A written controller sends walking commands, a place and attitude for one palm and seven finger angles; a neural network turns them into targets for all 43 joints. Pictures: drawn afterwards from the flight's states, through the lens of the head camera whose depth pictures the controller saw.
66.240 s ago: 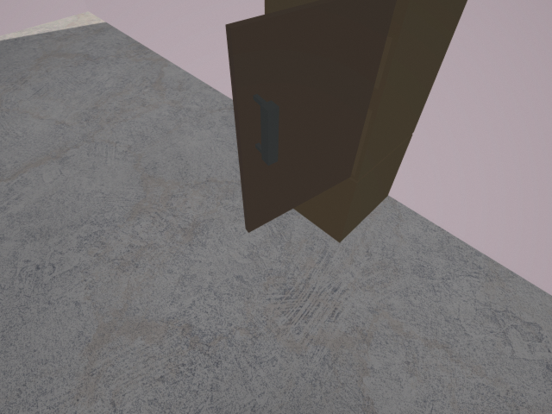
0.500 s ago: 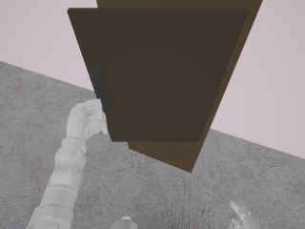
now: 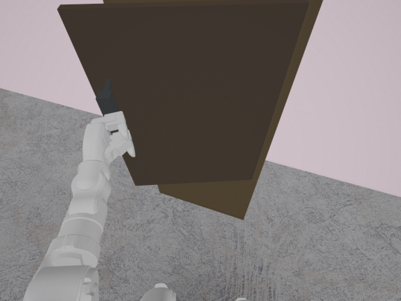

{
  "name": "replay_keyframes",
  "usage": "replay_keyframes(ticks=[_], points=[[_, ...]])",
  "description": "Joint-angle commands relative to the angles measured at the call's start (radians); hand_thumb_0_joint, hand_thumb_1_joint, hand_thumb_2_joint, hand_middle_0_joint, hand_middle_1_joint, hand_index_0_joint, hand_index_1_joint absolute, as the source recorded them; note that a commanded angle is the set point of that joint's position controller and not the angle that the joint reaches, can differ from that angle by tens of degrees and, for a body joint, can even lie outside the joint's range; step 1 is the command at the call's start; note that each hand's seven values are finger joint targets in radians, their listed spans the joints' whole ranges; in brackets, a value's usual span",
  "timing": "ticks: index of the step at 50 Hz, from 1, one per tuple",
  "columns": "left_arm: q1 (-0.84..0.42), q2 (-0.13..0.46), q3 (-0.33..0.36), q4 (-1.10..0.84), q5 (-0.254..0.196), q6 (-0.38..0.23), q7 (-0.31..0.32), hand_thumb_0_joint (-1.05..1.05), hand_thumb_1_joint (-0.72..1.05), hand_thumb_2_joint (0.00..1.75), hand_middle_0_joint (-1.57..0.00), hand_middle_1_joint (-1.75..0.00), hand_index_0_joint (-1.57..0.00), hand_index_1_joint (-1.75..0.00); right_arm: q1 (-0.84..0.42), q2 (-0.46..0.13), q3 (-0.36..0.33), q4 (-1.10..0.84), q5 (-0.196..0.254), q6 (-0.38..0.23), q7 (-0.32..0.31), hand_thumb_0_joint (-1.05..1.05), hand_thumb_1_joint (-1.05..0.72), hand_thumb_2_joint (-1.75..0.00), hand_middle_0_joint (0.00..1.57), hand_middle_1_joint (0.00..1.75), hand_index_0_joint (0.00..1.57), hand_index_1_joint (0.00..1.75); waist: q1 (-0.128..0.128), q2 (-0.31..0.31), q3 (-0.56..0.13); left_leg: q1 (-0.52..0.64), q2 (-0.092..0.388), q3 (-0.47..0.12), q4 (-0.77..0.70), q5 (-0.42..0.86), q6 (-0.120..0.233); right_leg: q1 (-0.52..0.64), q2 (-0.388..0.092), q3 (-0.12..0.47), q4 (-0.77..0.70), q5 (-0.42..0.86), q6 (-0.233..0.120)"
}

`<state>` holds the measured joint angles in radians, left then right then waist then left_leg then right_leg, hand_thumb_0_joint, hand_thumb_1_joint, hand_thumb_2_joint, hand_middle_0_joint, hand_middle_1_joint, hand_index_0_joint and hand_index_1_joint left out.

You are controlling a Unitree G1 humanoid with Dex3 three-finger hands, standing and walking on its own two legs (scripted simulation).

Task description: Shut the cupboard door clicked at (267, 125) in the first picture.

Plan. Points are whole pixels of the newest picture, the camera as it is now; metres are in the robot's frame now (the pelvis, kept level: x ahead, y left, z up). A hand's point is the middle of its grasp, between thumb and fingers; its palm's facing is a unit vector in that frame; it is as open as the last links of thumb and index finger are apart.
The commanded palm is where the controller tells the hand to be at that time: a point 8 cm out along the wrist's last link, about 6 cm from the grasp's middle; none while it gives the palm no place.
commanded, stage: bring the fist close to the handle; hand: left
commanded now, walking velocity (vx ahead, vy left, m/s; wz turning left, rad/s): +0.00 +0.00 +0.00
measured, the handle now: (115, 112) +0.50 +0.20 +0.09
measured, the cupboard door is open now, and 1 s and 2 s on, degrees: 23 12 1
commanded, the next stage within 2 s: push the door shut along its arc in 0.12 s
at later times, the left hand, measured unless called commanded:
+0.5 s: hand (128, 132) +0.43 +0.16 +0.09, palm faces +0.00 -1.00 -0.03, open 3.1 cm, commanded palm +0.42 +0.20 +0.09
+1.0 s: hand (134, 113) +0.49 +0.15 +0.09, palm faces -0.12 -0.99 -0.02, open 3.1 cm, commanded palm +0.49 +0.18 +0.09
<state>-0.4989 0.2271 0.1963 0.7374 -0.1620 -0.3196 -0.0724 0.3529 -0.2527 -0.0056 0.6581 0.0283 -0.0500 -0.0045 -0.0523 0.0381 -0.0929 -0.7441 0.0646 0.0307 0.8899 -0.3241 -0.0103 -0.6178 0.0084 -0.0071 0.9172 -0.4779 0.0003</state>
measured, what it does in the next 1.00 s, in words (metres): stands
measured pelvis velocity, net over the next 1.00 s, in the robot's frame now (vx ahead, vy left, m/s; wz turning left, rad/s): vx -0.02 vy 0.01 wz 0.01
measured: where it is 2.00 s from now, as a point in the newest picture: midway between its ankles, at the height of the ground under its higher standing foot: outside the picture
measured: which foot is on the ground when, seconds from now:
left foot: down 0.00-1.00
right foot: down 0.00-1.00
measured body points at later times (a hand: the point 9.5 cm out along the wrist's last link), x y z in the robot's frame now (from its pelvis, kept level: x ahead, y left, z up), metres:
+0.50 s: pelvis -0.01 +0.00 -0.01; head +0.05 +0.00 +0.44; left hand +0.43 +0.21 +0.10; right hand +0.09 -0.25 -0.12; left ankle +0.07 +0.13 -0.69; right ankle -0.01 -0.12 -0.69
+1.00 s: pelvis -0.02 +0.01 -0.02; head +0.08 +0.03 +0.42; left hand +0.49 +0.21 +0.10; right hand +0.00 -0.26 -0.14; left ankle +0.07 +0.13 -0.69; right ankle -0.01 -0.12 -0.69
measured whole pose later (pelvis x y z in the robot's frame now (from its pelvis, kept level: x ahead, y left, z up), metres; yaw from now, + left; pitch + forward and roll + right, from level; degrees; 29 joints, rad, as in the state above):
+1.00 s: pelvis -0.02 +0.01 -0.02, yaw +0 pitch +17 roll -3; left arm -0.98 0.42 0.23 1.20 -0.13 -0.33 -0.25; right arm 0.39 -0.27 0.00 0.71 0.02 -0.06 -0.01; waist -0.15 0.04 -0.10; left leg -0.99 0.06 -0.01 1.03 -0.34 0.01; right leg -0.83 0.01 -0.04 1.02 -0.49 0.01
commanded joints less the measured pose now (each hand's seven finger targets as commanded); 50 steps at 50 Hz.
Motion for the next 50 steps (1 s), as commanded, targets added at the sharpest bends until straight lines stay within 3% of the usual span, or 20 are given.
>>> replay_keyframes(ticks=[1,3,5,7,11,13,15,16,19,20,23,25,28,31,33,36,38,45,48,50], points=[[-0.426,0.154,0.01,-0.253,-0.008,-0.086,-0.009,0.0,0.9,0.9,-1.3,-1.5,-1.3,-1.5,-0.015,-0.131,-0.053,-0.117,0.005,-0.045,-0.01,0.0,-0.9,-0.9,0.2,0.3,0.2,0.3,-0.008,-0.016,-0.329,0.33,-0.048,-0.027,-0.079,0.123,0.034,0.003,0.026,-0.004,-0.162,0.304,-0.005],[-0.421,0.153,0.007,-0.244,-0.006,-0.084,-0.005,0.0,0.9,0.9,-1.3,-1.5,-1.3,-1.5,-0.012,-0.136,-0.055,-0.112,0.005,-0.047,-0.011,0.0,-0.9,-0.9,0.2,0.3,0.2,0.3,-0.013,0.007,-0.317,0.344,-0.045,-0.034,-0.078,0.112,0.034,-0.027,0.031,-0.008,-0.166,0.279,-0.006],[-0.43,0.161,0.015,-0.203,-0.009,-0.078,-0.002,0.0,0.9,0.9,-1.3,-1.5,-1.3,-1.5,-0.011,-0.136,-0.053,-0.103,0.007,-0.044,-0.014,0.0,-0.9,-0.9,0.2,0.3,0.2,0.3,-0.019,-0.048,-0.3,0.32,-0.043,-0.038,-0.083,0.091,0.033,-0.021,0.028,-0.009,-0.172,0.262,-0.003],[-0.455,0.145,0.001,-0.193,-0.008,-0.074,0.0,0.0,0.9,0.9,-1.3,-1.5,-1.3,-1.5,-0.017,-0.134,-0.052,-0.103,0.008,-0.047,-0.014,0.0,-0.9,-0.9,0.2,0.3,0.2,0.3,-0.019,-0.023,-0.297,0.326,-0.044,-0.04,-0.086,0.072,0.032,-0.04,0.029,-0.011,-0.174,0.234,-0.005],[-0.458,0.157,0.015,-0.186,-0.004,-0.075,0.005,0.0,0.9,0.9,-1.3,-1.5,-1.3,-1.5,-0.018,-0.135,-0.049,-0.11,0.004,-0.044,-0.013,0.0,-0.9,-0.9,0.2,0.3,0.2,0.3,-0.012,-0.024,-0.333,0.333,-0.047,-0.037,-0.081,0.1,0.033,-0.019,0.026,-0.008,-0.166,0.27,-0.004],[-0.449,0.205,0.043,-0.157,0.002,-0.075,-0.004,0.0,0.9,0.9,-1.3,-1.5,-1.3,-1.5,-0.01,-0.144,-0.047,-0.108,0.003,-0.039,-0.014,0.0,-0.9,-0.9,0.2,0.3,0.2,0.3,-0.01,-0.021,-0.326,0.323,-0.047,-0.038,-0.075,0.105,0.034,-0.019,0.028,-0.007,-0.162,0.276,-0.006],[-0.538,0.18,0.01,-0.128,0.007,-0.078,-0.018,0.0,0.9,0.9,-1.3,-1.5,-1.3,-1.5,-0.011,-0.137,-0.045,-0.102,0.006,-0.035,-0.014,0.0,-0.9,-0.9,0.2,0.3,0.2,0.3,-0.037,-0.033,-0.298,0.307,-0.047,-0.041,-0.071,0.09,0.035,-0.044,0.025,-0.005,-0.161,0.27,-0.002],[-0.564,0.216,0.034,-0.107,0.01,-0.084,-0.023,0.0,0.9,0.9,-1.3,-1.5,-1.3,-1.5,-0.008,-0.142,-0.047,-0.098,0.005,-0.033,-0.016,0.0,-0.9,-0.9,0.2,0.3,0.2,0.3,-0.037,-0.039,-0.302,0.305,-0.044,-0.046,-0.068,0.084,0.033,-0.048,0.025,-0.003,-0.158,0.261,-0.004],[-0.598,0.193,0.014,-0.083,0.002,-0.092,-0.046,0.0,0.9,0.9,-1.3,-1.5,-1.3,-1.5,-0.005,-0.143,-0.046,-0.099,0.006,-0.032,-0.014,0.0,-0.9,-0.9,0.2,0.3,0.2,0.3,-0.038,0.017,-0.341,0.345,-0.045,-0.054,-0.061,0.104,0.029,-0.069,0.026,-0.011,-0.146,0.262,-0.011],[-0.625,0.187,0.008,-0.072,-0.002,-0.095,-0.055,0.0,0.9,0.9,-1.3,-1.5,-1.3,-1.5,-0.001,-0.143,-0.048,-0.096,0.005,-0.032,-0.014,0.0,-0.9,-0.9,0.2,0.3,0.2,0.3,-0.05,-0.013,-0.338,0.341,-0.043,-0.055,-0.056,0.099,0.032,-0.077,0.027,-0.011,-0.148,0.26,-0.008],[-0.706,0.257,0.044,0.003,0.003,-0.101,-0.073,0.0,0.9,0.9,-1.3,-1.5,-1.3,-1.5,0.015,-0.156,-0.046,-0.079,0.005,-0.026,-0.023,0.0,-0.9,-0.9,0.2,0.3,0.2,0.3,-0.064,-0.027,-0.315,0.297,-0.043,-0.061,-0.047,0.068,0.037,-0.099,0.028,-0.003,-0.146,0.228,-0.008],[-0.767,0.228,0.016,0.034,0.0,-0.103,-0.089,0.0,0.9,0.9,-1.3,-1.5,-1.3,-1.5,0.019,-0.154,-0.046,-0.07,0.006,-0.028,-0.023,0.0,-0.9,-0.9,0.2,0.3,0.2,0.3,-0.086,-0.035,-0.326,0.297,-0.042,-0.065,-0.037,0.062,0.039,-0.124,0.026,-0.001,-0.144,0.222,-0.005],[-0.776,0.283,0.053,0.089,0.002,-0.102,-0.114,0.0,0.9,0.9,-1.3,-1.5,-1.3,-1.5,0.041,-0.167,-0.048,-0.062,0.002,-0.025,-0.023,0.0,-0.9,-0.9,0.2,0.3,0.2,0.3,-0.079,-0.005,-0.362,0.293,-0.042,-0.07,-0.02,0.08,0.039,-0.132,0.028,-0.001,-0.127,0.227,-0.01],[-0.846,0.262,0.024,0.115,0.0,-0.101,-0.139,0.0,0.9,0.9,-1.3,-1.5,-1.3,-1.5,0.051,-0.167,-0.048,-0.054,0.002,-0.025,-0.021,0.0,-0.9,-0.9,0.2,0.3,0.2,0.3,-0.102,0.027,-0.374,0.305,-0.036,-0.081,-0.009,0.078,0.037,-0.18,0.028,-0.005,-0.118,0.206,-0.011],[-0.871,0.298,0.047,0.143,0.003,-0.1,-0.148,0.0,0.9,0.9,-1.3,-1.5,-1.3,-1.5,0.071,-0.177,-0.05,-0.048,-0.001,-0.025,-0.021,0.0,-0.9,-0.9,0.2,0.3,0.2,0.3,-0.103,0.017,-0.383,0.295,-0.034,-0.092,-0.005,0.071,0.038,-0.192,0.032,-0.009,-0.11,0.187,-0.015],[-0.912,0.265,0.014,0.149,0.003,-0.1,-0.165,0.0,0.9,0.9,-1.3,-1.5,-1.3,-1.5,0.08,-0.176,-0.052,-0.042,-0.002,-0.027,-0.017,0.0,-0.9,-0.9,0.2,0.3,0.2,0.3,-0.117,0.046,-0.407,0.316,-0.03,-0.098,0.001,0.073,0.036,-0.226,0.032,-0.014,-0.104,0.175,-0.016],[-0.92,0.305,0.045,0.18,0.004,-0.094,-0.171,0.0,0.9,0.9,-1.3,-1.5,-1.3,-1.5,0.098,-0.187,-0.053,-0.035,-0.005,-0.027,-0.018,0.0,-0.9,-0.9,0.2,0.3,0.2,0.3,-0.118,0.039,-0.407,0.305,-0.028,-0.104,0.008,0.078,0.038,-0.233,0.036,-0.016,-0.097,0.174,-0.019],[-1.049,0.289,0.005,0.201,0.02,-0.085,-0.19,0.0,0.9,0.9,-1.3,-1.5,-1.3,-1.5,0.131,-0.192,-0.056,-0.011,-0.008,-0.036,-0.012,0.0,-0.9,-0.9,0.2,0.3,0.2,0.3,-0.157,0.076,-0.42,0.318,-0.02,-0.123,0.02,0.054,0.034,-0.313,0.037,-0.025,-0.083,0.138,-0.02],[-1.07,0.338,0.045,0.226,0.024,-0.076,-0.191,0.0,0.9,0.9,-1.3,-1.5,-1.3,-1.5,0.15,-0.202,-0.056,-0.009,-0.012,-0.04,-0.011,0.0,-0.9,-0.9,0.2,0.3,0.2,0.3,-0.155,0.088,-0.437,0.311,-0.021,-0.129,0.027,0.06,0.036,-0.323,0.04,-0.027,-0.072,0.133,-0.025],[-1.117,0.317,0.018,0.235,0.035,-0.073,-0.193,0.0,0.9,0.9,-1.3,-1.5,-1.3,-1.5,0.156,-0.2,-0.055,-0.004,-0.013,-0.043,-0.009,0.0,-0.9,-0.9,0.2,0.3,0.2,0.3,-0.176,0.094,-0.429,0.313,-0.015,-0.135,0.032,0.047,0.034,-0.36,0.039,-0.029,-0.067,0.123,-0.022]])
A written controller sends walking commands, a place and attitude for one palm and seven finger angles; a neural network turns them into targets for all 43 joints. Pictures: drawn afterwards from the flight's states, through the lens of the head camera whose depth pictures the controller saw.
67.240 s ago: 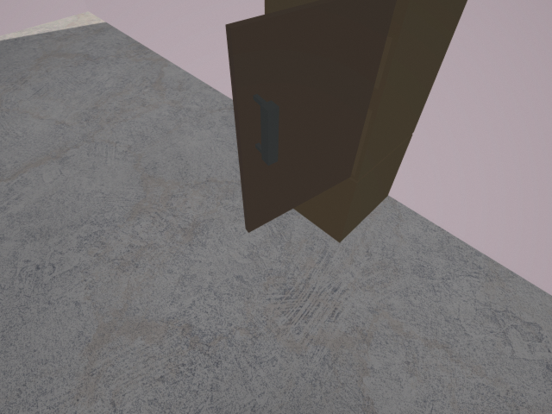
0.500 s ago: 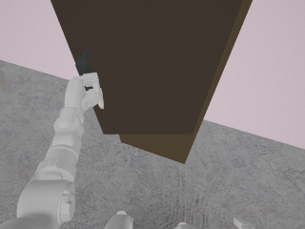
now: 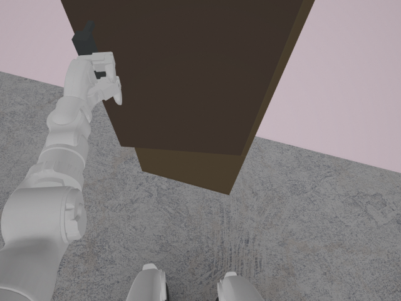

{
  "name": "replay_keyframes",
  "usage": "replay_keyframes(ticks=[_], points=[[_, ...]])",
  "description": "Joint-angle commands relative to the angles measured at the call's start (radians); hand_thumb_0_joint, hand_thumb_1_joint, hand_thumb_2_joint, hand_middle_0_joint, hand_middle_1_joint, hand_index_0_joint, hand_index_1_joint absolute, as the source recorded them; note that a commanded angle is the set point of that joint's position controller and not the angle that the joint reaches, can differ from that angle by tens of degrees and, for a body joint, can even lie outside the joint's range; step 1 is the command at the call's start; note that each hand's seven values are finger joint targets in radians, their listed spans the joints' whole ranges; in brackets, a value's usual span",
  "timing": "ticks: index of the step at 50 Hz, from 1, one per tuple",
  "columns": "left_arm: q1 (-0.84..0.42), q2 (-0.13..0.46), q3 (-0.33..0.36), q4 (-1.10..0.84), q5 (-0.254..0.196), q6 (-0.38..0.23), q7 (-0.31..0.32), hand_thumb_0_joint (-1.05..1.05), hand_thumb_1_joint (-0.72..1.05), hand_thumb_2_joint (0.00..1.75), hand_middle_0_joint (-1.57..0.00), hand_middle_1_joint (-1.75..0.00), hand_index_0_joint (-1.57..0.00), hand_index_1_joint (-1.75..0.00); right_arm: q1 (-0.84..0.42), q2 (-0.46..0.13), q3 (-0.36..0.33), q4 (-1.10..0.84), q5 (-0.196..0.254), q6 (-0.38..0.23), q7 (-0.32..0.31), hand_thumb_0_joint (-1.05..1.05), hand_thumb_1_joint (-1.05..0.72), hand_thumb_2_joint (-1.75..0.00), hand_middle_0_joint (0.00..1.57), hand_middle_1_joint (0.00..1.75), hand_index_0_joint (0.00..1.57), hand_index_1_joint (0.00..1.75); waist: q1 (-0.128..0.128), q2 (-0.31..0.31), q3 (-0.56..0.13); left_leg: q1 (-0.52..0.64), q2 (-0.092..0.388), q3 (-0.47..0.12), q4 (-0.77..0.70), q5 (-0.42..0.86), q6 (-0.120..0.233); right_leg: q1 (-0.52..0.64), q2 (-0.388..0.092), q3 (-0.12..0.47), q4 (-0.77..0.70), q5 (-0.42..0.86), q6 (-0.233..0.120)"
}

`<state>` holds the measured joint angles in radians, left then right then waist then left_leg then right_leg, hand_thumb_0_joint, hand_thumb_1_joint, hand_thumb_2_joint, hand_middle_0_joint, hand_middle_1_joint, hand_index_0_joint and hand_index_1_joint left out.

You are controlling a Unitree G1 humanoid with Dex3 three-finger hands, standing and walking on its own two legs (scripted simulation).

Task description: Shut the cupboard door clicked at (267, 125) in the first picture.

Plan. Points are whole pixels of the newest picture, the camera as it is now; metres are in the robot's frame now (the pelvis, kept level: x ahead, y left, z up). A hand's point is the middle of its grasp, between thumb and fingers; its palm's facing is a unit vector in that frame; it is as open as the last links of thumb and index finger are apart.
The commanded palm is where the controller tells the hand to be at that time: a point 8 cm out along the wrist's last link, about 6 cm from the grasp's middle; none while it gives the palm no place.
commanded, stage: push the door shut along its arc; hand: left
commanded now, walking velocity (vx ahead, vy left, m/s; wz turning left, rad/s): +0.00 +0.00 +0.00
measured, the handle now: (97, 61) +0.58 +0.18 +0.11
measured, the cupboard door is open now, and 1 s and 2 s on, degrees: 12 1 0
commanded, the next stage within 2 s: pull the fist back off the door in 0.94 s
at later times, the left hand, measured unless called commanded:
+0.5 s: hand (137, 62) +0.56 +0.10 +0.12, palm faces -0.25 -0.97 -0.02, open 3.1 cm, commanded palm +0.57 +0.13 +0.11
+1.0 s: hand (148, 47) +0.61 +0.08 +0.13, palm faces -0.34 -0.94 -0.03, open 3.0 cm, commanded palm +0.63 +0.08 +0.11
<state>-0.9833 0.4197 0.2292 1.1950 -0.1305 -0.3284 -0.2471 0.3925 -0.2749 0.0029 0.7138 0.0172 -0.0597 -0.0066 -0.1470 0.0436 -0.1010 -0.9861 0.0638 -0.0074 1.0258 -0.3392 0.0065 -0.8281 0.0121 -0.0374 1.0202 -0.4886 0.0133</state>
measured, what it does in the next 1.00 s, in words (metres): stands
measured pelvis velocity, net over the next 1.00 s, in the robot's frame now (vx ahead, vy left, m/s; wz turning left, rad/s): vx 0.01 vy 0.00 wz -0.05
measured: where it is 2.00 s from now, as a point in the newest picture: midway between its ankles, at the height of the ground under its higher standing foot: outside the picture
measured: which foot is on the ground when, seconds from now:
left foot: down 0.00-1.00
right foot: down 0.00-1.00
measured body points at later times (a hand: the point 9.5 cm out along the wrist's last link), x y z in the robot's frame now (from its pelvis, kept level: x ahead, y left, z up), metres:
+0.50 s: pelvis +0.00 +0.00 -0.02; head +0.14 +0.01 +0.41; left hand +0.57 +0.15 +0.13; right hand -0.03 -0.26 -0.13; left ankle +0.08 +0.12 -0.66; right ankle +0.00 -0.13 -0.66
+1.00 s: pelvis +0.01 +0.00 -0.03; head +0.18 +0.02 +0.38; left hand +0.62 +0.13 +0.13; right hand -0.06 -0.25 -0.13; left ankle +0.08 +0.12 -0.66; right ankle +0.00 -0.13 -0.66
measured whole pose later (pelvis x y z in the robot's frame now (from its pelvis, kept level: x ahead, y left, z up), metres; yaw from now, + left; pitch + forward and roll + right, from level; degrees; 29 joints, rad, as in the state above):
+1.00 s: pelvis +0.01 +0.00 -0.03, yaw -3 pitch +28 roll -6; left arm -1.48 0.63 0.24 1.40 0.02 -0.16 -0.37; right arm 0.44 -0.26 0.04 0.70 -0.03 -0.07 0.00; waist -0.29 0.07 -0.09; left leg -1.28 0.09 -0.03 1.19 -0.40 0.01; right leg -1.10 0.04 -0.05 1.15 -0.53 0.02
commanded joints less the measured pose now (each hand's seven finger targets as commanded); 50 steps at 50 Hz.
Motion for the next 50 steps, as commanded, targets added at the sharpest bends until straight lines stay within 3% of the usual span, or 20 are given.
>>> replay_keyframes(ticks=[1,3,5,8,12,13,15,18,21,23,25,27,34,40,50], points=[[-0.636,0.122,-0.016,-0.209,0.005,-0.061,-0.018,0.0,0.9,0.9,-1.3,-1.5,-1.3,-1.5,0.118,-0.179,-0.063,-0.06,-0.003,-0.036,-0.004,0.0,-0.9,-0.9,0.2,0.3,0.2,0.3,-0.082,0.088,-0.417,0.55,-0.016,-0.099,-0.101,0.049,0.017,-0.16,0.036,0.001,-0.17,0.125,-0.035],[-0.669,0.162,0.007,-0.209,0.014,-0.063,-0.017,0.0,0.9,0.9,-1.3,-1.5,-1.3,-1.5,0.133,-0.186,-0.064,-0.058,-0.006,-0.038,-0.006,0.0,-0.9,-0.9,0.2,0.3,0.2,0.3,-0.085,0.11,-0.444,0.553,-0.015,-0.103,-0.091,0.061,0.018,-0.171,0.037,0.002,-0.156,0.127,-0.038],[-0.69,0.159,0.0,-0.181,0.02,-0.053,-0.021,0.0,0.9,0.9,-1.3,-1.5,-1.3,-1.5,0.136,-0.186,-0.06,-0.057,-0.006,-0.039,-0.002,0.0,-0.9,-0.9,0.2,0.3,0.2,0.3,-0.096,0.091,-0.44,0.536,-0.012,-0.105,-0.082,0.053,0.019,-0.185,0.037,0.001,-0.153,0.124,-0.036],[-0.729,0.189,0.016,-0.157,0.029,-0.043,-0.026,0.0,0.9,0.9,-1.3,-1.5,-1.3,-1.5,0.147,-0.19,-0.057,-0.059,-0.007,-0.043,-0.001,0.0,-0.9,-0.9,0.2,0.3,0.2,0.3,-0.104,0.112,-0.445,0.517,-0.014,-0.106,-0.065,0.051,0.022,-0.207,0.039,0.003,-0.142,0.116,-0.038],[-0.76,0.26,0.058,-0.103,0.037,-0.014,-0.04,0.0,0.9,0.9,-1.3,-1.5,-1.3,-1.5,0.161,-0.193,-0.047,-0.065,-0.005,-0.04,-0.001,0.0,-0.9,-0.9,0.2,0.3,0.2,0.3,-0.114,0.082,-0.457,0.451,-0.011,-0.094,-0.037,0.069,0.028,-0.185,0.043,0.009,-0.131,0.131,-0.034],[-0.79,0.271,0.064,-0.126,0.039,-0.019,-0.043,0.0,0.9,0.9,-1.3,-1.5,-1.3,-1.5,0.169,-0.193,-0.048,-0.064,-0.01,-0.042,-0.001,0.0,-0.9,-0.9,0.2,0.3,0.2,0.3,-0.115,0.106,-0.48,0.462,-0.013,-0.096,-0.029,0.09,0.03,-0.19,0.044,0.009,-0.123,0.14,-0.035],[-0.786,0.255,0.046,-0.105,0.052,-0.013,-0.053,0.0,0.9,0.9,-1.3,-1.5,-1.3,-1.5,0.172,-0.19,-0.048,-0.067,-0.009,-0.042,0.003,0.0,-0.9,-0.9,0.2,0.3,0.2,0.3,-0.12,0.111,-0.491,0.462,-0.01,-0.094,-0.015,0.1,0.028,-0.206,0.045,0.008,-0.118,0.145,-0.035],[-0.824,0.299,0.067,-0.097,0.058,-0.005,-0.067,0.0,0.9,0.9,-1.3,-1.5,-1.3,-1.5,0.189,-0.195,-0.046,-0.067,-0.012,-0.039,0.0,0.0,-0.9,-0.9,0.2,0.3,0.2,0.3,-0.13,0.117,-0.503,0.447,-0.009,-0.094,0.003,0.116,0.032,-0.209,0.049,0.01,-0.107,0.155,-0.036],[-0.846,0.285,0.051,-0.084,0.066,0.013,-0.077,0.0,0.9,0.9,-1.3,-1.5,-1.3,-1.5,0.197,-0.193,-0.046,-0.065,-0.012,-0.037,0.002,0.0,-0.9,-0.9,0.2,0.3,0.2,0.3,-0.141,0.124,-0.51,0.445,-0.006,-0.093,0.016,0.124,0.032,-0.227,0.051,0.006,-0.103,0.16,-0.034],[-0.881,0.32,0.074,-0.088,0.065,0.02,-0.081,0.0,0.9,0.9,-1.3,-1.5,-1.3,-1.5,0.209,-0.197,-0.045,-0.061,-0.016,-0.037,-0.002,0.0,-0.9,-0.9,0.2,0.3,0.2,0.3,-0.147,0.127,-0.525,0.438,-0.007,-0.093,0.027,0.139,0.036,-0.223,0.053,0.007,-0.097,0.169,-0.035],[-0.895,0.313,0.064,-0.082,0.074,0.03,-0.086,0.0,0.9,0.9,-1.3,-1.5,-1.3,-1.5,0.213,-0.194,-0.045,-0.058,-0.018,-0.037,-0.001,0.0,-0.9,-0.9,0.2,0.3,0.2,0.3,-0.151,0.142,-0.538,0.441,-0.005,-0.09,0.039,0.158,0.035,-0.234,0.054,0.006,-0.093,0.182,-0.034],[-0.891,0.349,0.085,-0.039,0.083,0.047,-0.086,0.0,0.9,0.9,-1.3,-1.5,-1.3,-1.5,0.22,-0.196,-0.039,-0.059,-0.018,-0.034,0.0,0.0,-0.9,-0.9,0.2,0.3,0.2,0.3,-0.153,0.13,-0.51,0.4,-0.005,-0.085,0.046,0.147,0.036,-0.23,0.056,0.003,-0.09,0.178,-0.034],[-0.926,0.402,0.103,-0.026,0.123,0.061,-0.096,0.0,0.9,0.9,-1.3,-1.5,-1.3,-1.5,0.252,-0.199,-0.04,-0.062,-0.03,-0.021,0.0,0.0,-0.9,-0.9,0.2,0.3,0.2,0.3,-0.164,0.157,-0.563,0.391,-0.006,-0.079,0.08,0.214,0.039,-0.235,0.062,0.003,-0.068,0.227,-0.035],[-0.985,0.379,0.079,-0.026,0.128,0.089,-0.113,0.0,0.9,0.9,-1.3,-1.5,-1.3,-1.5,0.272,-0.2,-0.044,-0.044,-0.037,-0.009,-0.002,0.0,-0.9,-0.9,0.2,0.3,0.2,0.3,-0.191,0.162,-0.562,0.41,-0.003,-0.086,0.093,0.234,0.04,-0.263,0.067,-0.008,-0.069,0.24,-0.034],[-1.123,0.243,-0.014,-0.031,0.13,0.11,-0.121,0.0,0.9,0.9,-1.3,-1.5,-1.3,-1.5,0.277,-0.201,-0.046,-0.001,-0.052,-0.025,-0.004,0.0,-0.9,-0.9,0.2,0.3,0.2,0.3,-0.235,0.258,-0.558,0.507,0.003,-0.123,0.111,0.255,0.035,-0.413,0.067,-0.037,-0.04,0.204,-0.044]])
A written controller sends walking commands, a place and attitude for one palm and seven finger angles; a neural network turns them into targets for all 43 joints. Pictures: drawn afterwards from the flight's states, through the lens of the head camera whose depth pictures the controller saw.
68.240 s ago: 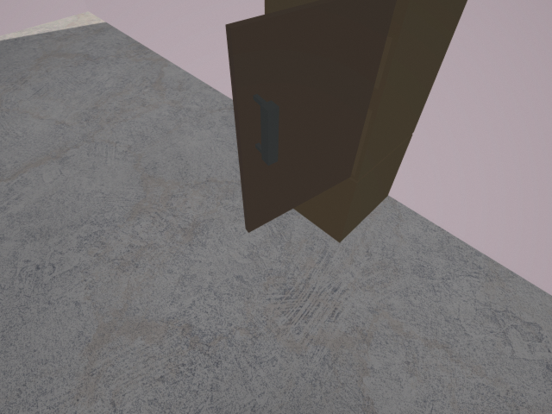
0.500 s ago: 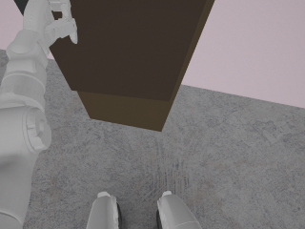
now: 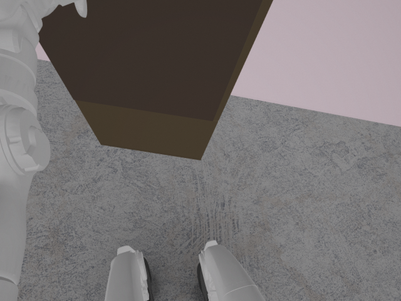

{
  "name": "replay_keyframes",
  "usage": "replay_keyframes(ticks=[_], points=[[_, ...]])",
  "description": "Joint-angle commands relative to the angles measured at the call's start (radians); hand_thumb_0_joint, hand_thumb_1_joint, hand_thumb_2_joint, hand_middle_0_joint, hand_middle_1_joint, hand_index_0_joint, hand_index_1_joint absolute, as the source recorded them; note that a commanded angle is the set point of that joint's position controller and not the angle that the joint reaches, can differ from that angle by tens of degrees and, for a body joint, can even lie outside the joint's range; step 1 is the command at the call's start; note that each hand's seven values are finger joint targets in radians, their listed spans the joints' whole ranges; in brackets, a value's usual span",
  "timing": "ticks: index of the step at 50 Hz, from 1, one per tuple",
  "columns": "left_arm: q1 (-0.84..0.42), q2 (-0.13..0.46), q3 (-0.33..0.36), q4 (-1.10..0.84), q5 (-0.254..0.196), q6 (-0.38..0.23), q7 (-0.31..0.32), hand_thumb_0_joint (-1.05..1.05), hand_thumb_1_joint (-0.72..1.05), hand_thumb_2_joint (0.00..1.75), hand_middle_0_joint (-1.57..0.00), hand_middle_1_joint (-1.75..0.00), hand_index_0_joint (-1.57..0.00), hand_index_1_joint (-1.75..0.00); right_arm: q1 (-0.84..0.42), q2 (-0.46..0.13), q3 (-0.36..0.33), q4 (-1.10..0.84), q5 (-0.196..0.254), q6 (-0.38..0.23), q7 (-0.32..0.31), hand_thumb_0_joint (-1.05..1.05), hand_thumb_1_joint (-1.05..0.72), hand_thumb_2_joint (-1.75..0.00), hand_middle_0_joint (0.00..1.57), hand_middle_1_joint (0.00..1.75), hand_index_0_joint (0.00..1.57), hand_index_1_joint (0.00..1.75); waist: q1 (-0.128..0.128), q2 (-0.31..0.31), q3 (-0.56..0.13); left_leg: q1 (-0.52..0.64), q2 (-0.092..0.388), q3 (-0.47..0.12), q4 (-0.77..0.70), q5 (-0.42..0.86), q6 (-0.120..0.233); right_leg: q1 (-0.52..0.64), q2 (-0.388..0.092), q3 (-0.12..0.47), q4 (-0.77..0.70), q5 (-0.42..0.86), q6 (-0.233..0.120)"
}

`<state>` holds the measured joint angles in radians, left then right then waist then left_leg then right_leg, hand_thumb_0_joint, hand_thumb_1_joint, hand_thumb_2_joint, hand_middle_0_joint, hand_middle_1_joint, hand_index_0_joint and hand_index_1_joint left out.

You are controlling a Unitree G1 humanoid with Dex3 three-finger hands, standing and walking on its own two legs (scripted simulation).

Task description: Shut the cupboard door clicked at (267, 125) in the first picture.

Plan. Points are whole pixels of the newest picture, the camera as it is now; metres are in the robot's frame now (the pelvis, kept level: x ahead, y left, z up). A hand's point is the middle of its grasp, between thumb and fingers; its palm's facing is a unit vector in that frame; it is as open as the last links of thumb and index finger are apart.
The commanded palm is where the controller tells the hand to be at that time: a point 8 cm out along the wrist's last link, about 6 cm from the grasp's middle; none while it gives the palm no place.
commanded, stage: pull the fist back off the door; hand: left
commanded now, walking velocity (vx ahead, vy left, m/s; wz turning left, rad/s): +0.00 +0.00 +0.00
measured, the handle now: out of the picture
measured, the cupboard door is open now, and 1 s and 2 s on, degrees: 1 0 0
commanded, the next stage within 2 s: draw the hand back to the body in 0.92 s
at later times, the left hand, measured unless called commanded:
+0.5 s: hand out of the picture +0.60 +0.07 +0.15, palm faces +0.12 -0.99 -0.01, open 3.1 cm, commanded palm +0.56 +0.11 +0.15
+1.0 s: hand (103, 31) +0.52 +0.07 +0.15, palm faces +0.10 -0.99 -0.02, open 3.1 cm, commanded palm +0.50 +0.11 +0.15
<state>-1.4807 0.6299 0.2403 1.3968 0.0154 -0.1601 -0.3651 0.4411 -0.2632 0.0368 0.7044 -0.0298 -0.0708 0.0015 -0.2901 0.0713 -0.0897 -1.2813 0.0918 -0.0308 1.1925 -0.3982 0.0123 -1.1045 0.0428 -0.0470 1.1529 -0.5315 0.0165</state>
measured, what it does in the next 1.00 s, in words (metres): stands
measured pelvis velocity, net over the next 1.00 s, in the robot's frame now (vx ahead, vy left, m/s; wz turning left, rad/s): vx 0.03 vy -0.02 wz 0.05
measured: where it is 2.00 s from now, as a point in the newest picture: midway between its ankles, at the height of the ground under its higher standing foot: (178, 297)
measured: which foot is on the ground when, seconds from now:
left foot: down 0.00-1.00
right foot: down 0.00-1.00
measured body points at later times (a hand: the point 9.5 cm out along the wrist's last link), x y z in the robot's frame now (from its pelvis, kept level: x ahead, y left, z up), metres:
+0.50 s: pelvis +0.00 -0.01 +0.02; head +0.15 +0.00 +0.44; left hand +0.58 +0.12 +0.16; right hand -0.06 -0.24 -0.09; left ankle +0.07 +0.11 -0.63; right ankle +0.00 -0.14 -0.63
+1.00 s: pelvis +0.03 -0.02 +0.05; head +0.12 -0.02 +0.49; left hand +0.51 +0.12 +0.16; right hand +0.09 -0.29 -0.07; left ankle +0.07 +0.11 -0.63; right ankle +0.00 -0.14 -0.63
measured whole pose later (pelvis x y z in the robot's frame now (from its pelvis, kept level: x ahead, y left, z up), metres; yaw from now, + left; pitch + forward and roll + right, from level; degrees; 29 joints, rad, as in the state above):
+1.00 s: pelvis +0.03 -0.02 +0.05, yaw +3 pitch +17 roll -1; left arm -0.88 0.16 0.19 1.06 -0.02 -0.37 0.15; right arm 0.33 -0.26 -0.04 0.65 -0.03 0.01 0.06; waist -0.13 0.04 -0.13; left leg -0.88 0.07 0.00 0.95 -0.37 -0.02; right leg -0.74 0.02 -0.03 0.96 -0.52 -0.01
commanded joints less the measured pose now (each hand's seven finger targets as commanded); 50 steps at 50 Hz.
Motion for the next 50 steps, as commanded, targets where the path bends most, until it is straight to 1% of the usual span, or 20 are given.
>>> replay_keyframes(ticks=[1,2,3,5,7,10,12,15,20,26,28,31,34,37,39,41,42,45,48,50], points=[[-0.642,0.021,-0.03,-0.25,-0.018,-0.059,-0.003,0.0,0.9,0.9,-1.3,-1.5,-1.3,-1.5,0.23,-0.213,-0.083,0.009,-0.005,-0.018,-0.011,0.0,-0.9,-0.9,0.2,0.3,0.2,0.3,-0.095,0.23,-0.586,0.813,-0.026,-0.098,-0.05,0.317,0.031,-0.142,0.038,-0.027,-0.17,0.251,-0.046],[-0.636,0.011,-0.037,-0.233,-0.014,-0.053,-0.002,0.0,0.9,0.9,-1.3,-1.5,-1.3,-1.5,0.226,-0.213,-0.082,0.012,-0.006,-0.018,-0.012,0.0,-0.9,-0.9,0.2,0.3,0.2,0.3,-0.097,0.228,-0.58,0.813,-0.025,-0.104,-0.05,0.316,0.029,-0.149,0.037,-0.031,-0.167,0.246,-0.048],[-0.617,0.015,0.148,-0.256,-0.091,-0.026,0.2,0.0,0.9,0.9,-1.3,-1.5,-1.3,-1.5,0.268,-0.181,-0.067,-0.024,-0.02,-0.025,0.0,0.0,-0.9,-0.9,0.2,0.3,0.2,0.3,-0.045,0.245,-0.565,0.77,-0.015,-0.123,-0.081,0.3,0.02,-0.107,0.027,-0.022,-0.178,0.247,-0.046],[-0.563,-0.062,0.134,-0.237,-0.047,-0.011,0.397,0.0,0.9,0.9,-1.3,-1.5,-1.3,-1.5,0.281,-0.179,-0.078,-0.023,-0.047,-0.025,0.035,0.0,-0.9,-0.9,0.2,0.3,0.2,0.3,-0.058,0.189,-0.603,0.75,-0.012,-0.135,-0.085,0.269,0.011,-0.119,0.022,-0.034,-0.157,0.231,-0.027],[-0.561,-0.079,0.142,-0.277,0.025,-0.031,0.56,0.0,0.9,0.9,-1.3,-1.5,-1.3,-1.5,0.288,-0.175,-0.085,-0.032,-0.073,-0.012,0.066,0.0,-0.9,-0.9,0.2,0.3,0.2,0.3,-0.05,0.183,-0.598,0.723,-0.02,-0.128,-0.09,0.241,0.006,-0.114,0.019,-0.038,-0.152,0.217,-0.021],[-0.581,-0.097,0.072,-0.286,0.154,-0.082,0.667,0.0,0.9,0.9,-1.3,-1.5,-1.3,-1.5,0.291,-0.179,-0.098,-0.026,-0.098,0.007,0.104,0.0,-0.9,-0.9,0.2,0.3,0.2,0.3,-0.072,0.199,-0.577,0.721,-0.025,-0.127,-0.104,0.183,0.0,-0.129,0.017,-0.04,-0.16,0.183,-0.026],[-0.581,-0.096,0.03,-0.309,0.188,-0.107,0.658,0.0,0.9,0.9,-1.3,-1.5,-1.3,-1.5,0.288,-0.182,-0.103,-0.034,-0.096,0.022,0.115,0.0,-0.9,-0.9,0.2,0.3,0.2,0.3,-0.07,0.21,-0.595,0.736,-0.033,-0.114,-0.118,0.17,0.002,-0.088,0.019,-0.033,-0.178,0.183,-0.034],[-0.546,-0.105,0.021,-0.301,0.14,-0.114,0.596,0.0,0.9,0.9,-1.3,-1.5,-1.3,-1.5,0.267,-0.184,-0.107,-0.048,-0.074,0.039,0.108,0.0,-0.9,-0.9,0.2,0.3,0.2,0.3,-0.057,0.193,-0.614,0.76,-0.038,-0.106,-0.144,0.167,0.002,-0.027,0.024,-0.026,-0.206,0.195,-0.038],[-0.439,-0.032,0.114,-0.272,0.069,-0.121,0.568,0.0,0.9,0.9,-1.3,-1.5,-1.3,-1.5,0.255,-0.182,-0.092,-0.061,-0.057,0.047,0.089,0.0,-0.9,-0.9,0.2,0.3,0.2,0.3,-0.024,0.101,-0.558,0.685,-0.046,-0.068,-0.18,0.149,0.013,0.086,0.024,-0.013,-0.252,0.204,-0.027],[-0.215,-0.048,0.131,-0.348,0.062,-0.212,0.558,0.0,0.9,0.9,-1.3,-1.5,-1.3,-1.5,0.249,-0.164,-0.104,-0.077,-0.051,0.053,0.093,0.0,-0.9,-0.9,0.2,0.3,0.2,0.3,0.035,0.019,-0.564,0.668,-0.055,-0.019,-0.207,0.248,0.018,0.262,0.026,0.006,-0.284,0.33,-0.019],[-0.141,-0.106,0.103,-0.391,0.044,-0.224,0.539,0.0,0.9,0.9,-1.3,-1.5,-1.3,-1.5,0.241,-0.16,-0.114,-0.087,-0.043,0.06,0.091,0.0,-0.9,-0.9,0.2,0.3,0.2,0.3,0.058,0.032,-0.579,0.711,-0.063,-0.002,-0.219,0.29,0.015,0.305,0.026,0.011,-0.294,0.393,-0.022],[-0.061,-0.173,0.072,-0.434,-0.003,-0.223,0.512,0.0,0.9,0.9,-1.3,-1.5,-1.3,-1.5,0.222,-0.154,-0.123,-0.088,-0.027,0.071,0.087,0.0,-0.9,-0.9,0.2,0.3,0.2,0.3,0.07,-0.02,-0.536,0.728,-0.067,0.015,-0.248,0.293,0.015,0.362,0.028,0.013,-0.328,0.439,-0.017],[-0.023,-0.237,0.03,-0.549,-0.032,-0.25,0.5,0.0,0.9,0.9,-1.3,-1.5,-1.3,-1.5,0.196,-0.14,-0.13,-0.087,-0.016,0.07,0.079,0.0,-0.9,-0.9,0.2,0.3,0.2,0.3,0.09,0.012,-0.554,0.809,-0.071,0.02,-0.257,0.359,0.01,0.389,0.027,0.012,-0.328,0.516,-0.02],[0.03,-0.298,-0.019,-0.552,-0.041,-0.26,0.503,0.0,0.9,0.9,-1.3,-1.5,-1.3,-1.5,0.167,-0.133,-0.132,-0.077,-0.008,0.068,0.078,0.0,-0.9,-0.9,0.2,0.3,0.2,0.3,0.085,-0.028,-0.462,0.8,-0.075,0.026,-0.27,0.323,0.013,0.38,0.025,0.014,-0.352,0.506,-0.015],[0.059,-0.302,-0.019,-0.583,-0.04,-0.271,0.51,0.0,0.9,0.9,-1.3,-1.5,-1.3,-1.5,0.149,-0.13,-0.135,-0.075,-0.006,0.065,0.073,0.0,-0.9,-0.9,0.2,0.3,0.2,0.3,0.102,0.006,-0.481,0.832,-0.079,0.03,-0.269,0.353,0.012,0.389,0.019,0.017,-0.344,0.539,-0.017],[0.074,-0.327,-0.042,-0.595,-0.04,-0.279,0.514,0.0,0.9,0.9,-1.3,-1.5,-1.3,-1.5,0.129,-0.127,-0.135,-0.073,-0.004,0.065,0.071,0.0,-0.9,-0.9,0.2,0.3,0.2,0.3,0.1,-0.013,-0.467,0.847,-0.078,0.028,-0.273,0.355,0.011,0.387,0.016,0.015,-0.344,0.54,-0.016],[0.116,-0.33,-0.042,-0.595,-0.039,-0.28,0.515,0.0,0.9,0.9,-1.3,-1.5,-1.3,-1.5,0.117,-0.125,-0.136,-0.078,-0.002,0.066,0.07,0.0,-0.9,-0.9,0.2,0.3,0.2,0.3,0.115,-0.005,-0.463,0.855,-0.078,0.029,-0.277,0.357,0.008,0.388,0.015,0.016,-0.344,0.536,-0.019],[0.067,-0.329,-0.051,-0.589,-0.041,-0.287,0.52,0.0,0.9,0.9,-1.3,-1.5,-1.3,-1.5,0.097,-0.122,-0.133,-0.071,0.001,0.067,0.063,0.0,-0.9,-0.9,0.2,0.3,0.2,0.3,0.099,-0.028,-0.449,0.861,-0.077,0.026,-0.273,0.364,0.01,0.38,0.011,0.021,-0.34,0.549,-0.014],[0.082,-0.305,-0.029,-0.56,-0.041,-0.288,0.523,0.0,0.9,0.9,-1.3,-1.5,-1.3,-1.5,0.08,-0.126,-0.128,-0.079,0.0,0.069,0.055,0.0,-0.9,-0.9,0.2,0.3,0.2,0.3,0.109,-0.054,-0.44,0.833,-0.084,0.029,-0.278,0.349,0.012,0.406,0.007,0.029,-0.338,0.557,-0.012],[0.053,-0.341,-0.063,-0.538,-0.037,-0.288,0.52,0.0,0.9,0.9,-1.3,-1.5,-1.3,-1.5,0.062,-0.118,-0.125,-0.078,0.003,0.068,0.055,0.0,-0.9,-0.9,0.2,0.3,0.2,0.3,0.097,-0.051,-0.436,0.83,-0.083,0.028,-0.274,0.33,0.011,0.383,0.003,0.03,-0.339,0.535,-0.01]])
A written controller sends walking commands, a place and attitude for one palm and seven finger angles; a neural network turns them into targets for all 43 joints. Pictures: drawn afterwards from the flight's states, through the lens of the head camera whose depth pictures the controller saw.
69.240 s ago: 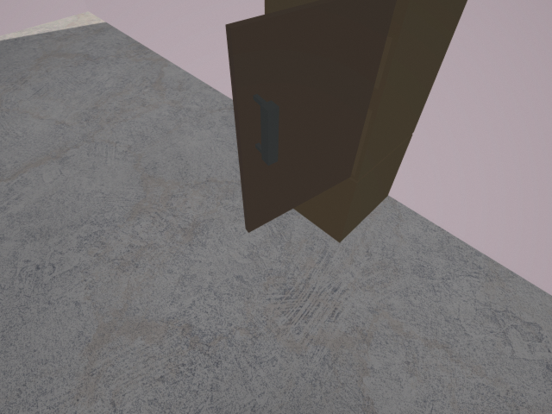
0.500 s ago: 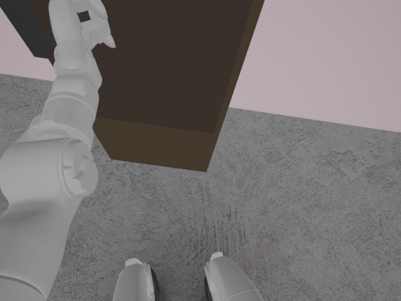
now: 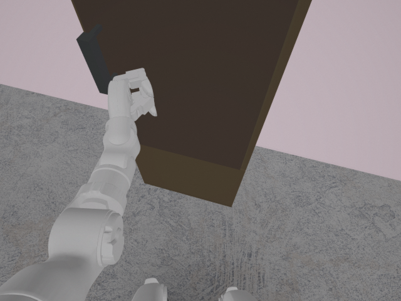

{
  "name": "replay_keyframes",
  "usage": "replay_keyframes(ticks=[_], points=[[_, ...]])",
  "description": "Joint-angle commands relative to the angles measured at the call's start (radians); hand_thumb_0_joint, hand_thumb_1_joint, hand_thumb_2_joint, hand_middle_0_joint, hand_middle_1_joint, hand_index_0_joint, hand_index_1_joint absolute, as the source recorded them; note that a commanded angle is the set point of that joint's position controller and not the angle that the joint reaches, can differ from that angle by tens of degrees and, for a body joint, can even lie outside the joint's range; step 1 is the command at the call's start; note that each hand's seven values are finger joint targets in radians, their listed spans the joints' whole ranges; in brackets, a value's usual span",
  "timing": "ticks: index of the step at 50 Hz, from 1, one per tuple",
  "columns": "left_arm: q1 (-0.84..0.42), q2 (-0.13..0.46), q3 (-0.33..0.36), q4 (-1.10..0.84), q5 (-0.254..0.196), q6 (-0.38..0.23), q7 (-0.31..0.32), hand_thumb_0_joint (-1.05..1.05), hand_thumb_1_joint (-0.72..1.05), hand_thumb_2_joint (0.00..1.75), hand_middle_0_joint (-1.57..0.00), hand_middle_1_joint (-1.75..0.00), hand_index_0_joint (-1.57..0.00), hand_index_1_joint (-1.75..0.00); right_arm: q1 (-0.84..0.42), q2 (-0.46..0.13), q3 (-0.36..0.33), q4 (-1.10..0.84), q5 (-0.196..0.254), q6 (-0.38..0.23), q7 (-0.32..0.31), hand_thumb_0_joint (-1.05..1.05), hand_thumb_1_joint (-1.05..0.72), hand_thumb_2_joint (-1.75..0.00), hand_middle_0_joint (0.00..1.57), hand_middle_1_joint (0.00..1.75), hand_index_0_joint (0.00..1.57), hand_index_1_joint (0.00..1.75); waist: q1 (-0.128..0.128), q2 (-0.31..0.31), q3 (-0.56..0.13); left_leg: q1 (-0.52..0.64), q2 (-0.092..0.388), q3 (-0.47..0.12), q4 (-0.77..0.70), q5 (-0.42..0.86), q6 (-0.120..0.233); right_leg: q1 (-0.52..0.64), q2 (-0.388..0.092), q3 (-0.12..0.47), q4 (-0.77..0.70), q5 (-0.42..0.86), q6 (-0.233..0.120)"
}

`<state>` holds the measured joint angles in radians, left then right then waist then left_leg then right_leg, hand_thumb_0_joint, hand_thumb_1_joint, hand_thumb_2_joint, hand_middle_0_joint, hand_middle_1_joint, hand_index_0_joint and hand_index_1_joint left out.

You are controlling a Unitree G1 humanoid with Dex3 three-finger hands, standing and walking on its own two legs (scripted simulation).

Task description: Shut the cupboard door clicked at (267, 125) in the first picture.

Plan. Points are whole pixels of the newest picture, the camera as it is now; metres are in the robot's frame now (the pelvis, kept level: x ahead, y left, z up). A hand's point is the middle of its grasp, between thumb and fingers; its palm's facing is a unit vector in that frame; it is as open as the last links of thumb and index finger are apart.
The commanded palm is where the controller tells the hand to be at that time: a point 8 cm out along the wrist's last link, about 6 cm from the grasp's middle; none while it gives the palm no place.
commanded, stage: draw the hand back to the body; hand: left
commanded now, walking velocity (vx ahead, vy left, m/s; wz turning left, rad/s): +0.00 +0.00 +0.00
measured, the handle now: (102, 60) +0.63 +0.19 +0.10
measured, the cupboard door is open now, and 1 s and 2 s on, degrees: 0 0 0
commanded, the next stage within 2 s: step back with the hand held close in 1.62 s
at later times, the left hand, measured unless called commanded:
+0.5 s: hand (103, 129) +0.38 +0.14 +0.15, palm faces +0.05 -1.00 -0.03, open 3.1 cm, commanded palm +0.34 +0.19 +0.15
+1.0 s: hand out of the picture +0.25 +0.24 +0.19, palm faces +0.30 -0.91 -0.29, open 4.3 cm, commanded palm +0.20 +0.28 +0.21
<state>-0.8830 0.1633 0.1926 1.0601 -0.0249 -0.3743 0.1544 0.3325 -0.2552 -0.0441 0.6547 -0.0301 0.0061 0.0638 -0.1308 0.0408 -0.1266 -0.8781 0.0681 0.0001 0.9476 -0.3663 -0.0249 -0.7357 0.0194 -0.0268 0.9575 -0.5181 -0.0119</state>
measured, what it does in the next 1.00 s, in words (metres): rises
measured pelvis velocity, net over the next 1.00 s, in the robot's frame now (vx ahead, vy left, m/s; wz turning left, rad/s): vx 0.01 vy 0.02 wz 0.01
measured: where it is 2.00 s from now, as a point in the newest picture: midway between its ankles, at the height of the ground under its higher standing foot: outside the picture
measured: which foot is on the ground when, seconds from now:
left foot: down 0.00-1.00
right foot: down 0.00-1.00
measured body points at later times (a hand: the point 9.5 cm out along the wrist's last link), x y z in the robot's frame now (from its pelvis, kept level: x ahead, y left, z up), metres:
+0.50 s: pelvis +0.00 +0.00 +0.03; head +0.02 -0.02 +0.48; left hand +0.38 +0.19 +0.15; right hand +0.09 -0.26 -0.09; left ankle +0.05 +0.14 -0.68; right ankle -0.04 -0.11 -0.68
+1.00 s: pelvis +0.01 +0.02 +0.06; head -0.01 -0.01 +0.51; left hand +0.23 +0.29 +0.21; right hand +0.21 -0.18 -0.02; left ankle +0.05 +0.14 -0.68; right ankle -0.04 -0.11 -0.68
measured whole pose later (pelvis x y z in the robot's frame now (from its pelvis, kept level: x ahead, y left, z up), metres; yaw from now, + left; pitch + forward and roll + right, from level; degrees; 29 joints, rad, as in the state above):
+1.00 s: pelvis +0.01 +0.02 +0.06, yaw +1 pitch -3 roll +0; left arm 0.22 0.30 0.16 -0.17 -0.08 -0.04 0.08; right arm 0.15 -0.21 0.06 0.57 0.03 0.00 -0.07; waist 0.05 0.06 0.00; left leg -0.21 0.02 0.04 0.44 -0.18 0.00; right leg -0.06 -0.02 -0.01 0.42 -0.30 0.02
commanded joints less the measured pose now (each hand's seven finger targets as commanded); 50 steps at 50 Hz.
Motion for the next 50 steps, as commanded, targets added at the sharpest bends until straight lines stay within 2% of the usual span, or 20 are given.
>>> replay_keyframes(ticks=[1,2,3,4,8,10,13,15,17,18,19,20,23,27,28,30,32,42,48,50], points=[[-0.545,0.147,0.005,-0.19,0.002,-0.075,0.002,0.0,0.9,0.9,-1.3,-1.5,-1.3,-1.5,0.17,-0.128,-0.044,-0.028,0.001,-0.008,-0.009,0.0,-0.9,-0.9,0.2,0.3,0.2,0.3,-0.06,-0.04,-0.401,0.42,-0.058,-0.004,-0.029,0.296,0.049,0.022,0.026,0.011,-0.143,0.524,0.02],[-0.518,0.158,0.017,-0.168,-0.001,-0.071,0.0,0.0,0.9,0.9,-1.3,-1.5,-1.3,-1.5,0.164,-0.13,-0.043,-0.034,0.003,-0.006,-0.01,0.0,-0.9,-0.9,0.2,0.3,0.2,0.3,-0.051,-0.049,-0.402,0.4,-0.061,-0.001,-0.031,0.284,0.05,0.037,0.025,0.016,-0.146,0.521,0.02],[-0.478,0.208,0.066,-0.189,-0.004,-0.076,-0.005,0.0,0.9,0.9,-1.3,-1.5,-1.3,-1.5,0.169,-0.135,-0.043,-0.042,0.001,-0.004,-0.012,0.0,-0.9,-0.9,0.2,0.3,0.2,0.3,-0.021,-0.026,-0.44,0.42,-0.062,0.0,-0.037,0.311,0.047,0.07,0.025,0.016,-0.137,0.541,0.015],[-0.418,0.212,0.074,-0.215,-0.009,-0.074,-0.012,0.0,0.9,0.9,-1.3,-1.5,-1.3,-1.5,0.156,-0.132,-0.04,-0.062,0.005,-0.001,-0.012,0.0,-0.9,-0.9,0.2,0.3,0.2,0.3,0.002,-0.026,-0.478,0.437,-0.064,0.006,-0.047,0.333,0.047,0.105,0.024,0.016,-0.136,0.567,0.014],[-0.219,0.236,0.09,-0.333,-0.036,-0.046,-0.06,0.0,0.9,0.9,-1.3,-1.5,-1.3,-1.5,0.127,-0.129,-0.035,-0.116,0.023,0.01,-0.02,0.0,-0.9,-0.9,0.2,0.3,0.2,0.3,0.048,-0.061,-0.467,0.441,-0.068,0.028,-0.092,0.339,0.052,0.227,0.028,0.02,-0.172,0.632,0.016],[-0.176,0.197,0.048,-0.414,-0.057,-0.018,-0.087,0.0,0.9,0.9,-1.3,-1.5,-1.3,-1.5,0.104,-0.123,-0.033,-0.132,0.039,0.013,-0.026,0.0,-0.9,-0.9,0.2,0.3,0.2,0.3,0.042,-0.101,-0.421,0.445,-0.065,0.037,-0.121,0.319,0.056,0.256,0.028,0.018,-0.204,0.642,0.023],[-0.089,0.17,0.018,-0.584,-0.101,0.008,-0.11,0.0,0.9,0.9,-1.3,-1.5,-1.3,-1.5,0.065,-0.121,-0.034,-0.156,0.057,0.002,-0.04,0.0,-0.9,-0.9,0.2,0.3,0.2,0.3,0.055,-0.077,-0.399,0.508,-0.065,0.043,-0.161,0.305,0.059,0.298,0.033,0.013,-0.247,0.618,0.022],[-0.038,0.159,0.002,-0.644,-0.123,0.028,-0.122,0.0,0.9,0.9,-1.3,-1.5,-1.3,-1.5,0.043,-0.117,-0.03,-0.148,0.066,-0.008,-0.051,0.0,-0.9,-0.9,0.2,0.3,0.2,0.3,0.051,-0.109,-0.337,0.517,-0.063,0.043,-0.187,0.281,0.063,0.3,0.032,0.011,-0.279,0.602,0.029],[0.015,0.163,-0.013,-0.716,-0.126,0.043,-0.136,0.0,0.9,0.9,-1.3,-1.5,-1.3,-1.5,0.017,-0.115,-0.027,-0.149,0.072,-0.017,-0.058,0.0,-0.9,-0.9,0.2,0.3,0.2,0.3,0.062,-0.067,-0.308,0.543,-0.062,0.042,-0.212,0.262,0.062,0.301,0.031,0.008,-0.297,0.557,0.026],[0.04,0.167,-0.022,-0.755,-0.124,0.05,-0.141,0.0,0.9,0.9,-1.3,-1.5,-1.3,-1.5,0.003,-0.114,-0.024,-0.155,0.075,-0.023,-0.063,0.0,-0.9,-0.9,0.2,0.3,0.2,0.3,0.07,-0.011,-0.294,0.568,-0.064,0.044,-0.22,0.257,0.06,0.296,0.03,0.009,-0.305,0.526,0.021],[0.064,0.155,-0.031,-0.772,-0.13,0.061,-0.144,0.0,0.9,0.9,-1.3,-1.5,-1.3,-1.5,-0.012,-0.108,-0.02,-0.151,0.077,-0.029,-0.064,0.0,-0.9,-0.9,0.2,0.3,0.2,0.3,0.069,-0.002,-0.274,0.581,-0.063,0.041,-0.229,0.249,0.06,0.286,0.029,0.003,-0.314,0.509,0.021],[0.106,0.167,-0.019,-0.785,-0.137,0.072,-0.147,0.0,0.9,0.9,-1.3,-1.5,-1.3,-1.5,-0.022,-0.11,-0.018,-0.151,0.079,-0.034,-0.067,0.0,-0.9,-0.9,0.2,0.3,0.2,0.3,0.076,-0.036,-0.255,0.582,-0.062,0.038,-0.239,0.242,0.061,0.293,0.03,0.001,-0.324,0.494,0.021],[0.22,0.181,-0.014,-0.843,-0.153,0.114,-0.167,0.0,0.9,0.9,-1.27,-1.47,-1.27,-1.47,-0.072,-0.113,-0.007,-0.171,0.087,-0.045,-0.077,0.0,-0.9,-0.9,0.2,0.3,0.2,0.3,0.102,-0.018,-0.207,0.59,-0.067,0.038,-0.271,0.212,0.061,0.312,0.027,-0.001,-0.349,0.442,0.017],[0.324,0.192,-0.001,-0.961,-0.181,0.162,-0.19,0.0,0.9,0.9,-1.16,-1.35,-1.16,-1.35,-0.146,-0.107,0.005,-0.201,0.095,-0.059,-0.09,0.0,-0.9,-0.9,0.2,0.3,0.2,0.3,0.123,-0.056,-0.177,0.619,-0.066,0.035,-0.309,0.199,0.059,0.344,0.021,-0.006,-0.375,0.414,0.016],[0.377,0.243,-0.065,-1.042,-0.094,0.17,-0.156,0.0,0.9,0.9,-1.13,-1.32,-1.13,-1.32,-0.171,-0.089,0.006,-0.219,0.093,-0.035,-0.109,0.0,-0.9,-0.9,0.2,0.3,0.2,0.3,0.12,-0.059,-0.171,0.671,-0.073,0.038,-0.353,0.213,0.062,0.367,-0.009,0.039,-0.438,0.437,0.018],[0.446,0.247,-0.045,-1.07,-0.084,0.199,-0.119,0.0,0.9,0.9,-1.08,-1.26,-1.08,-1.26,-0.211,-0.085,0.017,-0.223,0.091,-0.018,-0.13,0.0,-0.9,-0.9,0.2,0.3,0.2,0.3,0.12,-0.089,-0.099,0.684,-0.07,0.039,-0.391,0.196,0.064,0.385,-0.01,0.031,-0.48,0.405,0.025],[0.456,0.252,-0.045,-1.106,-0.071,0.219,-0.102,0.0,0.9,0.9,-1.02,-1.2,-1.02,-1.2,-0.236,-0.082,0.026,-0.224,0.091,-0.011,-0.143,0.0,-0.9,-0.9,0.2,0.3,0.2,0.3,0.118,-0.063,-0.061,0.72,-0.067,0.037,-0.428,0.187,0.062,0.393,-0.007,0.023,-0.513,0.365,0.019],[0.742,0.264,-0.005,-1.374,-0.057,0.263,-0.073,0.0,0.9,0.9,-0.75,-0.9,-0.75,-0.9,-0.282,-0.07,0.054,-0.235,0.071,-0.04,-0.148,0.0,-0.9,-0.9,0.2,0.3,0.2,0.3,0.145,0.039,-0.037,0.865,-0.056,0.019,-0.55,0.267,0.05,0.52,0.0,-0.008,-0.598,0.407,0.004],[0.933,0.317,0.09,-1.467,-0.056,0.273,-0.061,0.0,0.9,0.9,-0.58,-0.72,-0.58,-0.72,-0.295,-0.072,0.053,-0.224,0.057,-0.057,-0.146,0.0,-0.9,-0.9,0.2,0.3,0.2,0.3,0.164,0.003,-0.002,0.861,-0.052,0.017,-0.571,0.294,0.048,0.557,-0.001,-0.012,-0.629,0.43,0.006],[0.967,0.315,0.103,-1.526,-0.054,0.267,-0.058,0.0,0.9,0.9,-0.53,-0.66,-0.53,-0.66,-0.301,-0.065,0.055,-0.225,0.057,-0.063,-0.145,0.0,-0.9,-0.9,0.2,0.3,0.2,0.3,0.165,0.027,-0.003,0.863,-0.052,0.018,-0.571,0.3,0.045,0.564,-0.004,-0.015,-0.622,0.429,0.006]])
